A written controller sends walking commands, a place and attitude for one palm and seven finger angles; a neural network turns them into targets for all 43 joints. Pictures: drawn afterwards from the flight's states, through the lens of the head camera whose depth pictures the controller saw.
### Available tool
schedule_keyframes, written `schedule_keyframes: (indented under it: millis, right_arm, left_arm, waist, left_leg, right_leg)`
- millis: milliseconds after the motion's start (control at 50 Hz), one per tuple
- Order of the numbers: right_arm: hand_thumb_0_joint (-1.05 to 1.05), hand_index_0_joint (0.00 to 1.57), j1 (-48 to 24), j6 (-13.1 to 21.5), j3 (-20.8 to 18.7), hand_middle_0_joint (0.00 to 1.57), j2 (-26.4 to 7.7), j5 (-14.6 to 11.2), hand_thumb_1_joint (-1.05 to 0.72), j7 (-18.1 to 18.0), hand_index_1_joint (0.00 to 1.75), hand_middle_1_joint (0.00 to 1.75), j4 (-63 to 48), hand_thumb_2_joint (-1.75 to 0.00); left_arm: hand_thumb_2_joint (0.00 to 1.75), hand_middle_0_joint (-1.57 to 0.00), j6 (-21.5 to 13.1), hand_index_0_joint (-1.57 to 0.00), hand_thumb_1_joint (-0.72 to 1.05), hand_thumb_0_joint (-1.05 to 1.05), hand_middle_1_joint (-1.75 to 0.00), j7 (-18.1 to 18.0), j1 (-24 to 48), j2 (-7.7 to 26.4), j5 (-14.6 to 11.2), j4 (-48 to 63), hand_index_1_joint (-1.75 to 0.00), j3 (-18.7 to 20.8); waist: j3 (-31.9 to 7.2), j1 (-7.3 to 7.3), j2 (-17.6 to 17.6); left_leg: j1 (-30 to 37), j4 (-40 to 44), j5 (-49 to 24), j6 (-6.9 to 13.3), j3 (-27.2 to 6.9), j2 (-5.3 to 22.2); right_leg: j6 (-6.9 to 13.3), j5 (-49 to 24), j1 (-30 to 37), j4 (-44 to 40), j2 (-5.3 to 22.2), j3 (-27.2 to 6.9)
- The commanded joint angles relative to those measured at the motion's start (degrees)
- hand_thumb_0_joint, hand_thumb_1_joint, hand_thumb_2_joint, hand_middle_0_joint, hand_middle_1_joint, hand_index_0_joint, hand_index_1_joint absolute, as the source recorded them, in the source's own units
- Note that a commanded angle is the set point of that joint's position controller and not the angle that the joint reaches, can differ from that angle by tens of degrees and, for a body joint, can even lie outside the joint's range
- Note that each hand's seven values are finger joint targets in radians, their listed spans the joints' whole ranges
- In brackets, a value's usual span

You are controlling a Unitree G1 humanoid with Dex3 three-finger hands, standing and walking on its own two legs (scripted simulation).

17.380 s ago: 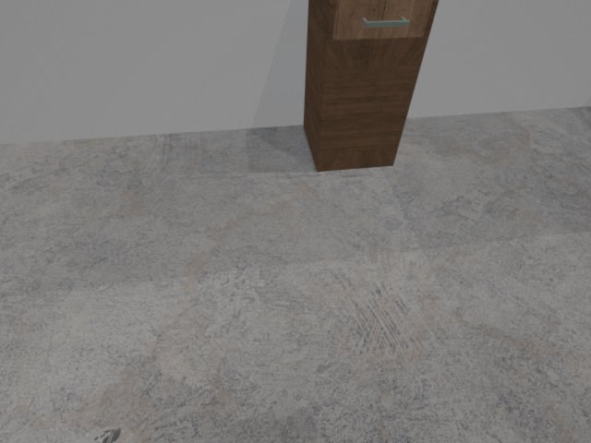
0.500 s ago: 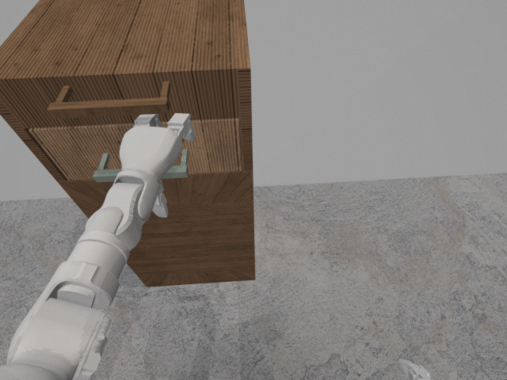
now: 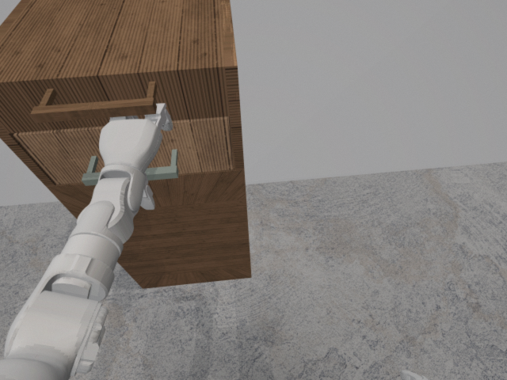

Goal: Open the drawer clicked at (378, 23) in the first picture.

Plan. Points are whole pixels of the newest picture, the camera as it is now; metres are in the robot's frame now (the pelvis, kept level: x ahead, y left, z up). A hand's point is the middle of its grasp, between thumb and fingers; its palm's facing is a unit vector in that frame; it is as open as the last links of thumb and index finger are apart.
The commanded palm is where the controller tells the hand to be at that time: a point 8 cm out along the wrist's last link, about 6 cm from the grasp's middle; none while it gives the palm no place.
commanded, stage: move the hooked fingers above the handle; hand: left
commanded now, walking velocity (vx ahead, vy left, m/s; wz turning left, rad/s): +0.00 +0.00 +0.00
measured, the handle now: (132, 167) +0.50 +0.24 +0.01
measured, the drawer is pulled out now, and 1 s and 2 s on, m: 0.00 0.00 0.00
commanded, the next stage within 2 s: lower the fingers behind the handle in 1.38 s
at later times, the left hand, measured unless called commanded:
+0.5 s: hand (140, 154) +0.46 +0.20 +0.09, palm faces +0.16 +0.01 -0.99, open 13.8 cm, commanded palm +0.42 +0.23 +0.12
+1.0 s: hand (126, 164) +0.46 +0.23 +0.07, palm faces +0.07 +0.00 -1.00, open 13.8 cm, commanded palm +0.42 +0.23 +0.12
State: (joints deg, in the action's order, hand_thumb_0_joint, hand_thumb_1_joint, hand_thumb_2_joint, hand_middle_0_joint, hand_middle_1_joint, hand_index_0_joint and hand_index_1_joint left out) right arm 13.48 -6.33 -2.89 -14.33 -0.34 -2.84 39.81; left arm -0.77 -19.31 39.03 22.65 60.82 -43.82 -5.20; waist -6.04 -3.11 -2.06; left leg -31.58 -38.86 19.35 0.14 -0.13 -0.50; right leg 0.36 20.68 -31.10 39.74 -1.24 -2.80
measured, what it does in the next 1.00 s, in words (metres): stands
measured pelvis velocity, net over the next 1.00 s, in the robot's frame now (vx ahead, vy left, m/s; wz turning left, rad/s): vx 0.00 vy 0.00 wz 0.00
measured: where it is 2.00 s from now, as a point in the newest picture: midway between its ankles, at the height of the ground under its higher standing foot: outside the picture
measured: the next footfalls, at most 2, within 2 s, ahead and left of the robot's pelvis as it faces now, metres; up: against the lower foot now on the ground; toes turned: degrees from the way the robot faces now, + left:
none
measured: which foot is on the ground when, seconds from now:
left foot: down 0.00-1.00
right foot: down 0.00-1.00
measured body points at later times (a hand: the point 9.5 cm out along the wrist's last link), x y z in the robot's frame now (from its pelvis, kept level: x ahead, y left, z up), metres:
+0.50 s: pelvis +0.00 +0.00 +0.00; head +0.06 -0.02 +0.45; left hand +0.45 +0.19 +0.14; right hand +0.10 -0.26 -0.13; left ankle -0.01 +0.12 -0.72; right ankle -0.02 -0.12 -0.72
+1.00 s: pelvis +0.00 +0.00 +0.00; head +0.07 -0.02 +0.44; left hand +0.45 +0.22 +0.12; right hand +0.07 -0.28 -0.13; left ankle -0.01 +0.12 -0.72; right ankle -0.02 -0.12 -0.72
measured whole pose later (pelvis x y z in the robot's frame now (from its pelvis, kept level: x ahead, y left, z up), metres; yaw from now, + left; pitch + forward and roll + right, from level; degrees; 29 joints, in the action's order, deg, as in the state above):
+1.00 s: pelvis +0.00 +0.00 +0.00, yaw +0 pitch +14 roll +0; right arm 15.8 -5.9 -3.7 -15.1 -0.7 -2.3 40.1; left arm 1.4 -18.5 41.4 25.5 61.1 -51.4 -3.1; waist -7.0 -3.8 -2.5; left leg -34.0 -39.1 19.2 0.1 -0.6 -0.2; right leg 0.5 20.3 -33.1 39.4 -1.5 -2.3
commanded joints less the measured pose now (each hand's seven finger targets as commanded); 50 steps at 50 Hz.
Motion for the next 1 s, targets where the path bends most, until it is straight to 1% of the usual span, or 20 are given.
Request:
schedule_keyframes:
  millis: [0, 60, 100, 140, 200, 260, 300, 340, 400, 440, 500, 540, 580, 640, 700, 740, 840, 880, 920, 980]
  right_arm:
    - [0.0, 0.2, 0.04, -0.02, -1.07, 0.2, -7.22, -0.74, -0.9, 0.49, 0.3, 0.3, -5.4, -0.9]
    - [0.0, 0.2, 0.87, -0.55, -1.84, 0.2, -8.97, -1.61, -0.9, -0.24, 0.3, 0.3, -7.43, -0.9]
    - [0.0, 0.2, 0.53, -0.14, -2.42, 0.2, -9.28, -1.67, -0.9, -1.25, 0.3, 0.3, -8.91, -0.9]
    - [0.0, 0.2, 0.54, 0.96, -2.88, 0.2, -8.64, -1.3, -0.9, -2.18, 0.3, 0.3, -8.85, -0.9]
    - [0.0, 0.2, 2.71, 2.5, -2.59, 0.2, -7.41, -0.3, -0.9, -2.61, 0.3, 0.3, -7.02, -0.9]
    - [0.0, 0.2, 4.46, 2.58, -2.59, 0.2, -6.34, -0.22, -0.9, -2.14, 0.3, 0.3, -4.85, -0.9]
    - [0.0, 0.2, 5.01, 2.54, -2.67, 0.2, -6.98, -0.2, -0.9, -1.4, 0.3, 0.3, -3.93, -0.9]
    - [0.0, 0.2, 3.37, 2.44, -1.73, 0.2, -6.12, -0.34, -0.9, -0.87, 0.3, 0.3, -4.25, -0.9]
    - [0.0, 0.2, 0.13, 1.64, -0.82, 0.2, -6.45, -0.3, -0.9, -0.46, 0.3, 0.3, -4.9, -0.9]
    - [0.0, 0.2, -0.41, 0.7, -0.26, 0.2, -6.55, -0.64, -0.9, -0.29, 0.3, 0.3, -4.83, -0.9]
    - [0.0, 0.2, 1.1, -0.76, -0.87, 0.2, -8.08, -1.36, -0.9, -0.53, 0.3, 0.3, -5.48, -0.9]
    - [0.0, 0.2, 0.09, -1.66, -0.51, 0.2, -8.58, -1.77, -0.9, -1.74, 0.3, 0.3, -6.92, -0.9]
    - [0.0, 0.2, 0.45, -1.06, -0.8, 0.2, -8.85, -1.84, -0.9, -2.99, 0.3, 0.3, -7.73, -0.9]
    - [0.0, 0.2, 2.62, 0.64, -1.92, 0.2, -8.23, -0.96, -0.9, -3.79, 0.3, 0.3, -7.6, -0.9]
    - [0.0, 0.2, 5.23, 2.09, -2.85, 0.2, -6.87, -0.18, -0.9, -3.14, 0.3, 0.3, -6.73, -0.9]
    - [0.0, 0.2, 6.61, 2.5, -3.66, 0.2, -6.82, -0.16, -0.9, -2.47, 0.3, 0.3, -5.56, -0.9]
    - [0.0, 0.2, 6.66, 2.18, -3.04, 0.2, -7.5, -0.7, -0.9, -0.32, 0.3, 0.3, -3.87, -0.9]
    - [0.0, 0.2, 5.65, 1.99, -2.53, 0.2, -7.69, -0.49, -0.9, 0.27, 0.3, 0.3, -3.92, -0.9]
    - [0.0, 0.2, 5.23, 1.55, -2.55, 0.2, -7.99, -0.5, -0.9, 0.67, 0.3, 0.3, -4.47, -0.9]
    - [0.0, 0.2, 5.25, 1.08, -3.01, 0.2, -8.43, -0.69, -0.9, 0.77, 0.3, 0.3, -5.57, -0.9]
  left_arm:
    - [0.3, -0.3, 13.36, -0.3, -0.5, 0.0, -1.2, -2.99, 17.11, 19.16, 1.1, -2.86, -1.2, 7.95]
    - [0.3, -0.3, 15.28, -0.3, -0.5, 0.0, -1.2, 4.95, 18.13, 16.33, -2.47, -0.32, -1.2, 3.64]
    - [0.3, -0.3, 11.85, -0.3, -0.5, 0.0, -1.2, 10.65, 19.98, 9.54, -5.1, 7.82, -1.2, -2.35]
    - [0.3, -0.3, 5.68, -0.3, -0.5, 0.0, -1.2, 14.74, 21.49, 3.89, -6.98, 17.3, -1.2, -7.4]
    - [0.3, -0.3, -2.94, -0.3, -0.5, 0.0, -1.2, 14.73, 27.0, 5.47, -6.45, 24.64, -1.2, -7.27]
    - [0.3, -0.3, -7.69, -0.3, -0.5, 0.0, -1.2, 8.84, 30.06, 10.67, -3.14, 20.63, -1.2, -0.96]
    - [0.3, -0.3, -6.71, -0.3, -0.5, 0.0, -1.2, 3.06, 29.73, 18.96, -1.5, 16.39, -1.2, 7.8]
    - [0.3, -0.3, -2.64, -0.3, -0.5, 0.0, -1.2, -2.58, 26.98, 22.0, -0.4, 10.94, -1.2, 12.09]
    - [0.3, -0.3, 5.32, -0.3, -0.5, 0.0, -1.2, -5.99, 24.58, 22.38, 0.31, 4.87, -1.2, 10.83]
    - [0.3, -0.3, 11.92, -0.3, -0.5, 0.0, -1.2, -5.0, 21.75, 20.21, 0.8, -2.48, -1.2, 7.4]
    - [0.3, -0.3, 16.84, -0.3, -0.5, 0.0, -1.2, 2.17, 21.6, 19.29, -0.91, -8.13, -1.2, 5.48]
    - [0.3, -0.3, 16.12, -0.3, -0.5, 0.0, -1.2, 5.88, 22.16, 23.26, -2.5, -4.77, -1.2, 7.76]
    - [0.3, -0.3, 11.83, -0.3, -0.5, 0.0, -1.2, 9.69, 24.66, 20.73, -3.56, -0.88, -1.2, 5.68]
    - [0.3, -0.3, 0.81, -0.3, -0.5, 0.0, -1.2, 12.8, 24.95, 15.71, -3.15, 8.0, -1.2, 2.08]
    - [0.3, -0.3, -7.04, -0.3, -0.5, 0.0, -1.2, 11.72, 28.69, 9.98, -2.45, 16.5, -1.2, -2.67]
    - [0.3, -0.3, -8.84, -0.3, -0.5, 0.0, -1.2, 8.57, 27.56, 12.74, -2.29, 16.47, -1.2, 1.24]
    - [0.3, -0.3, -2.76, -0.3, -0.5, 0.0, -1.2, -0.7, 25.09, 19.5, -1.38, 5.3, -1.2, 9.85]
    - [0.3, -0.3, 1.84, -0.3, -0.5, 0.0, -1.2, -2.93, 26.64, 20.35, 0.08, 2.8, -1.2, 9.41]
    - [0.3, -0.3, 5.45, -0.3, -0.5, 0.0, -1.2, -3.14, 25.72, 21.93, 1.25, 0.94, -1.2, 9.97]
    - [0.3, -0.3, 8.39, -0.3, -0.5, 0.0, -1.2, 0.37, 24.63, 18.47, 0.15, 1.73, -1.2, 6.63]
  waist:
    - [-22.68, 4.7, 2.63]
    - [-23.74, 1.53, 7.03]
    - [-23.95, -1.36, 8.75]
    - [-20.59, -3.37, 5.79]
    - [-17.72, -4.07, 0.5]
    - [-16.45, -2.32, -2.74]
    - [-17.11, 0.41, -3.51]
    - [-17.93, 2.37, -2.18]
    - [-21.0, 3.87, -0.99]
    - [-21.14, 4.42, -0.32]
    - [-23.64, 2.37, 6.37]
    - [-24.12, 2.6, 9.91]
    - [-20.64, 0.1, 11.7]
    - [-18.5, -1.26, 5.89]
    - [-19.35, -2.73, -1.92]
    - [-20.66, -1.87, -4.78]
    - [-17.74, 0.41, 0.15]
    - [-18.89, 1.07, -1.64]
    - [-23.27, 2.11, -2.35]
    - [-27.7, 1.11, -1.05]
  left_leg:
    - [6.95, 4.89, -20.6, 0.67, 3.97, -1.67]
    - [9.19, 5.52, -19.58, 2.12, 4.29, -1.33]
    - [12.68, 4.98, -21.67, 3.07, 3.36, -1.37]
    - [17.1, 4.18, -22.66, 3.7, 2.09, -1.6]
    - [20.21, 2.9, -24.16, 3.51, 0.01, -1.72]
    - [18.45, 1.84, -21.99, 2.17, -0.91, -1.46]
    - [14.86, 2.13, -20.65, 1.27, -0.79, -1.56]
    - [10.01, 2.64, -18.21, 0.99, 0.14, -2.07]
    - [7.63, 3.17, -19.24, 0.67, 2.59, -2.26]
    - [6.33, 4.48, -18.23, 0.37, 3.88, -1.92]
    - [6.92, 5.14, -18.77, 1.38, 4.37, -1.67]
    - [6.42, 5.93, -18.28, 2.24, 4.82, -1.88]
    - [6.73, 6.1, -16.71, 3.09, 4.11, -1.91]
    - [11.11, 4.97, -18.05, 3.62, 2.86, -1.86]
    - [16.46, 2.55, -21.74, 3.27, 1.57, -1.62]
    - [17.92, 1.3, -22.29, 2.56, 0.83, -1.34]
    - [8.59, 2.18, -18.94, 1.65, 1.0, -1.65]
    - [7.65, 2.77, -18.9, 1.44, 1.75, -1.68]
    - [8.35, 2.7, -21.25, 1.42, 2.39, -1.71]
    - [11.77, 2.24, -25.47, 1.82, 3.09, -1.19]
  right_leg:
    - [1.94, -22.66, 16.12, -4.67, -0.93, 3.31]
    - [0.64, -26.17, 18.9, -6.95, -0.28, 2.67]
    - [0.16, -29.61, 18.7, -7.88, -0.04, 2.55]
    - [0.02, -28.31, 13.79, -8.33, -0.38, 2.68]
    - [0.72, -23.51, 7.65, -7.78, -0.64, 2.91]
    - [1.77, -18.61, 2.9, -5.76, -0.94, 3.65]
    - [2.52, -16.32, 3.58, -4.59, -1.34, 4.19]
    - [2.67, -15.54, 6.09, -3.54, -1.43, 4.36]
    - [2.34, -18.89, 11.27, -3.5, -0.98, 3.86]
    - [1.88, -20.05, 13.47, -4.33, -0.69, 3.51]
    - [0.79, -23.97, 18.0, -6.36, -0.54, 2.91]
    - [-0.15, -26.84, 22.41, -7.23, 0.32, 2.07]
    - [-0.71, -27.6, 20.85, -8.17, 0.76, 2.06]
    - [0.04, -26.53, 15.31, -8.26, 0.2, 1.67]
    - [1.06, -22.88, 8.21, -7.22, -0.57, 1.97]
    - [1.58, -20.81, 5.21, -5.99, -1.06, 2.42]
    - [2.03, -18.16, 5.93, -4.25, -1.4, 3.93]
    - [2.14, -18.14, 6.73, -3.96, -1.36, 4.03]
    - [2.12, -21.03, 10.02, -3.49, -1.32, 3.72]
    - [1.65, -27.0, 13.51, -3.94, -1.23, 3.41]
